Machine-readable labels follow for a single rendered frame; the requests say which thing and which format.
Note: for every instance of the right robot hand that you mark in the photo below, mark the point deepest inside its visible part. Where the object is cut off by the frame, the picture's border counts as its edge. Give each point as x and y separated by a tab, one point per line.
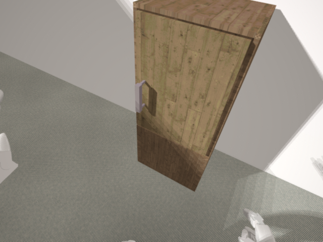
262	232

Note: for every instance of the cupboard door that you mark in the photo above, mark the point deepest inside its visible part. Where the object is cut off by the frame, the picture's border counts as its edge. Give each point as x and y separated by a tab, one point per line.
189	72

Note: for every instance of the left robot hand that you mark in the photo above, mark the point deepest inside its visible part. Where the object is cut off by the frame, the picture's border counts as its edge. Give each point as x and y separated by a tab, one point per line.
7	166

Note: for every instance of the handle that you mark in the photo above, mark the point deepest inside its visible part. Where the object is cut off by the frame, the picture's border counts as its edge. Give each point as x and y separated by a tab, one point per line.
138	97

